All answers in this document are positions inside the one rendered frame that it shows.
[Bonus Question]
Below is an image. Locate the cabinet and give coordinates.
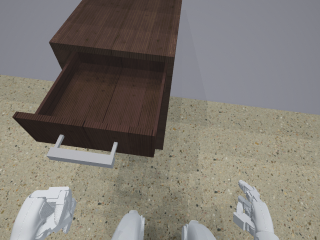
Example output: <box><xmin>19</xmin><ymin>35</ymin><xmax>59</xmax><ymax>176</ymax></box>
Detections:
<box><xmin>49</xmin><ymin>0</ymin><xmax>182</xmax><ymax>150</ymax></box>

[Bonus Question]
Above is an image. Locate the robot right thigh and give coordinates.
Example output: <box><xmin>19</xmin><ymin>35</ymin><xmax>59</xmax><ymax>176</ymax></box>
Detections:
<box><xmin>181</xmin><ymin>223</ymin><xmax>216</xmax><ymax>240</ymax></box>

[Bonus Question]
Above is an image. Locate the left robot hand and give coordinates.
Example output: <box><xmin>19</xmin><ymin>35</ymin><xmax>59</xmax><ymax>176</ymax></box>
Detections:
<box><xmin>9</xmin><ymin>186</ymin><xmax>77</xmax><ymax>240</ymax></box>

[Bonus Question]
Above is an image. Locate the handle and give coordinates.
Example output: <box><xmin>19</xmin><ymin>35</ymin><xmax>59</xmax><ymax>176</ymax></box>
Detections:
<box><xmin>46</xmin><ymin>134</ymin><xmax>118</xmax><ymax>169</ymax></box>

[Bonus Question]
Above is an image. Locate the drawer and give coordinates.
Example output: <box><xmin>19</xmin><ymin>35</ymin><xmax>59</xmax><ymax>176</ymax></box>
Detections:
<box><xmin>12</xmin><ymin>51</ymin><xmax>168</xmax><ymax>158</ymax></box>

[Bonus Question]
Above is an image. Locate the right robot hand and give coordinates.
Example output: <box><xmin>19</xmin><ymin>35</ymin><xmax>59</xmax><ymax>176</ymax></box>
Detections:
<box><xmin>233</xmin><ymin>180</ymin><xmax>275</xmax><ymax>237</ymax></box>

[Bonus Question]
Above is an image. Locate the robot right shin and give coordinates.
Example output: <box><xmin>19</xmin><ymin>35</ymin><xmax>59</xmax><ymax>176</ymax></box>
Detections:
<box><xmin>189</xmin><ymin>220</ymin><xmax>199</xmax><ymax>224</ymax></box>

